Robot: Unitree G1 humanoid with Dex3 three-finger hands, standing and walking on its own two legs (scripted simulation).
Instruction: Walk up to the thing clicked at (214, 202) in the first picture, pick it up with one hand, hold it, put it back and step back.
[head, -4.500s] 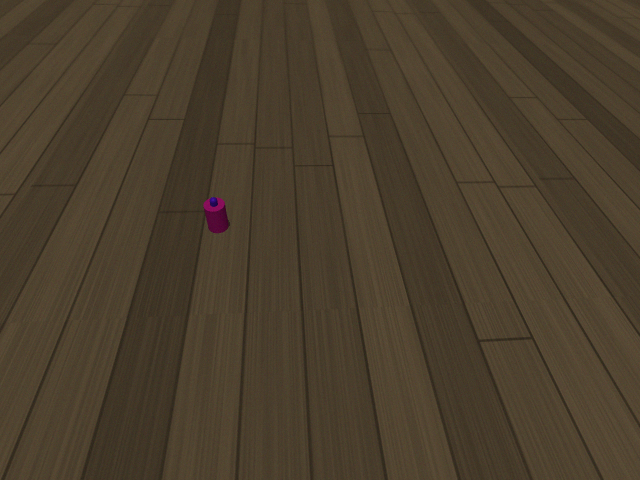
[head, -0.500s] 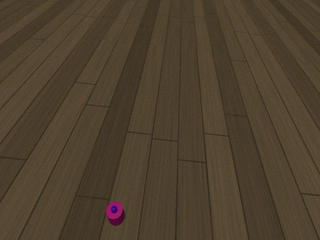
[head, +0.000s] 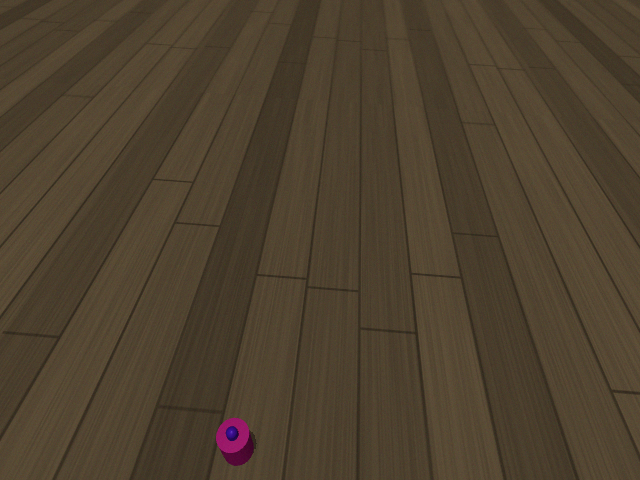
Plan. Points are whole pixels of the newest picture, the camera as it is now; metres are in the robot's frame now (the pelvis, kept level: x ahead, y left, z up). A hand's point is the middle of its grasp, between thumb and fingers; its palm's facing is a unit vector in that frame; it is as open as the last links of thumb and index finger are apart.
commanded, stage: walk up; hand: left
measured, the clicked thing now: (234, 440) +0.38 +0.21 -0.70
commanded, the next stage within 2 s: stand in 0.60 s
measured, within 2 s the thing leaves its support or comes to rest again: neither
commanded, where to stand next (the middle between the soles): +0.04 +0.00 m, yaw +0 degrees
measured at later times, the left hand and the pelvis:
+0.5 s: hand out of the picture +0.10 +0.25 -0.15, palm faces -0.03 -0.94 -0.35, open 7.4 cm; pelvis +0.00 +0.00 +0.00, yaw -1 degrees
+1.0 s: hand out of the picture +0.08 +0.25 -0.15, palm faces -0.02 -0.94 -0.34, open 7.4 cm; pelvis +0.00 +0.00 +0.00, yaw +0 degrees
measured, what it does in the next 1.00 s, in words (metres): stands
